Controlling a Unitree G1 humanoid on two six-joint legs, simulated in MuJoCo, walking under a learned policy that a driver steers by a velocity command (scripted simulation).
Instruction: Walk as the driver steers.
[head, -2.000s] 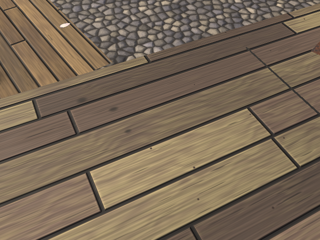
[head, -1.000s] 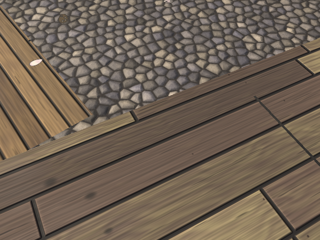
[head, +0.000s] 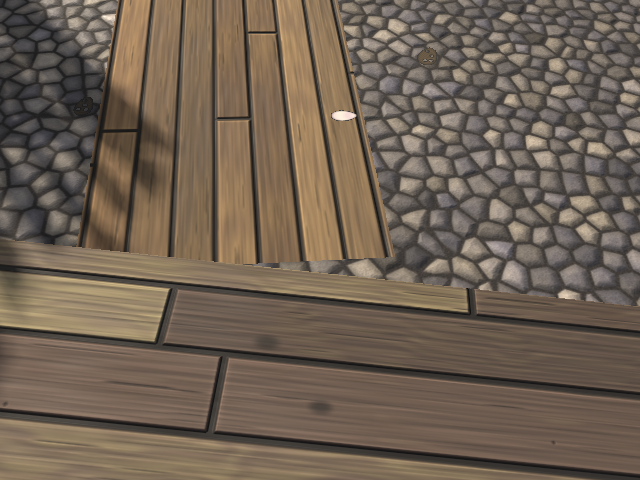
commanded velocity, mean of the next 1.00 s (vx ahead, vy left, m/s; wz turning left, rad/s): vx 0.00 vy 0.00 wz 0.09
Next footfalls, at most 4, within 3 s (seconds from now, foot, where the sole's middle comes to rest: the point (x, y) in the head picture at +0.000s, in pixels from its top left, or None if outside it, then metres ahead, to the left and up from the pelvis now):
0.20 right None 0.06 -0.15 -0.78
2.08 left None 0.11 0.10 -0.78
2.54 right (361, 460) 0.49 -0.11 -0.78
2.90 left None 0.39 0.11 -0.78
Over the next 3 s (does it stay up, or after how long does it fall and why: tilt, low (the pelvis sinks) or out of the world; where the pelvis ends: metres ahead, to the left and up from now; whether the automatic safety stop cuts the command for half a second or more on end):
stays up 0.34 0.02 -0.02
